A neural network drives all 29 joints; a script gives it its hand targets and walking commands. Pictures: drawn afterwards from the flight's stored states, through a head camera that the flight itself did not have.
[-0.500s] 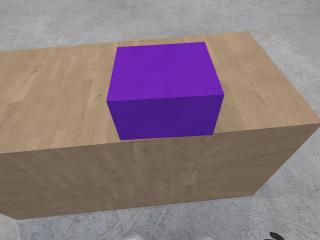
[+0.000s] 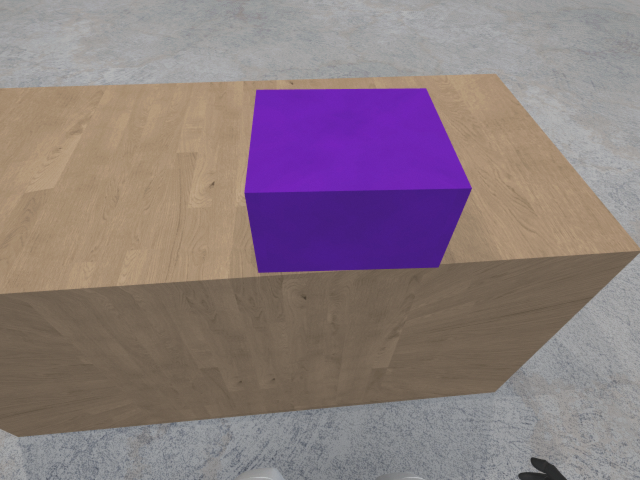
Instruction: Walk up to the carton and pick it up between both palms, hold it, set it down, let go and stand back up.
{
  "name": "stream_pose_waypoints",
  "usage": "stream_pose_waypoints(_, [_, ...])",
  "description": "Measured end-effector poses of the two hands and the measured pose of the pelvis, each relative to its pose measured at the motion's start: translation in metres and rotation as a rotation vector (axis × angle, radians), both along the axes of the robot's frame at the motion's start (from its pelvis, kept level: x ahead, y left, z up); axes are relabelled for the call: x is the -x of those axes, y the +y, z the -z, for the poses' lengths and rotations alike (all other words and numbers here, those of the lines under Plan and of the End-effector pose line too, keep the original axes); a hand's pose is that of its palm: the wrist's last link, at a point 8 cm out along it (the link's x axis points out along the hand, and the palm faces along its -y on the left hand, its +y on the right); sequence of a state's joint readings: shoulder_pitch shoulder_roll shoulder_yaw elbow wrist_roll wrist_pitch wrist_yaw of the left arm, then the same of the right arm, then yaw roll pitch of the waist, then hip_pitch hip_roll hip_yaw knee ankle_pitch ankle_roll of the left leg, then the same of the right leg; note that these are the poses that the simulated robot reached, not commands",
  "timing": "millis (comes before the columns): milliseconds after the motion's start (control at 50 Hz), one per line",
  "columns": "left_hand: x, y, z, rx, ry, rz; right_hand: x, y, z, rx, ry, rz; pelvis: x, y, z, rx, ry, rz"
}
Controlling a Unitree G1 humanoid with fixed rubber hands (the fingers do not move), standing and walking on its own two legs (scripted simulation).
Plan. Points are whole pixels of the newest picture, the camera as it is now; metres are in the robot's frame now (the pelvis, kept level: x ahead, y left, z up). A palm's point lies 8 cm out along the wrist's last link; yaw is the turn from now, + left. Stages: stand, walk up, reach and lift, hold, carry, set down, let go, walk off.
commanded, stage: walk up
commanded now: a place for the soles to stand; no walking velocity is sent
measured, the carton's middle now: (345, 176) +0.55 -0.04 +0.05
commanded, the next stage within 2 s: stand in 0.58 s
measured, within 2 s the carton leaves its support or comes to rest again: neither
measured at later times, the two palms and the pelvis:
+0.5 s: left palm out of the picture +0.06 +0.29 -0.13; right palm out of the picture +0.07 -0.29 -0.11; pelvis +0.00 +0.01 +0.00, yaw +0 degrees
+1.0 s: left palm (118, 469) +0.15 +0.28 -0.10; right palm out of the picture +0.12 -0.28 -0.10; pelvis -0.01 +0.00 +0.00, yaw +0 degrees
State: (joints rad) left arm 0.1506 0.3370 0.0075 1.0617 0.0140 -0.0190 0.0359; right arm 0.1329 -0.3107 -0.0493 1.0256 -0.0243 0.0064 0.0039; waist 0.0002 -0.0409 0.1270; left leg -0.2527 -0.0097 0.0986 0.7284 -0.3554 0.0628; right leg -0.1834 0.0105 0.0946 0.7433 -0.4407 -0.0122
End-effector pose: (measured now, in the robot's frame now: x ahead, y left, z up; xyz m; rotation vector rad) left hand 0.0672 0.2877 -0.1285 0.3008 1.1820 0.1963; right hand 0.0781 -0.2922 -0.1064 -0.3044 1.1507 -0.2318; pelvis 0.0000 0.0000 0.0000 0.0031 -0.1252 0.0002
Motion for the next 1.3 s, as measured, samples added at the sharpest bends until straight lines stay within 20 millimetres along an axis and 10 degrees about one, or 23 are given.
stream_pose_waypoints(820, [-0.003,0.004,-0.004,0.010,0.032,0.003,0.010,0.004,0.000,-0.009,0.025,0.007,0.003,0.004,-0.004,0.007,0.011,0.001])
stream_pose_waypoints(1100, [-0.123,-0.024,-0.053,0.027,-0.148,0.054,-0.059,0.009,-0.022,-0.072,-0.232,-0.051,0.008,0.002,-0.002,0.005,0.085,0.000])
stream_pose_waypoints(1300, [-0.099,-0.030,-0.065,0.050,-0.216,0.024,-0.050,0.008,-0.043,-0.084,-0.349,-0.043,0.007,0.000,-0.006,0.006,-0.021,0.004])
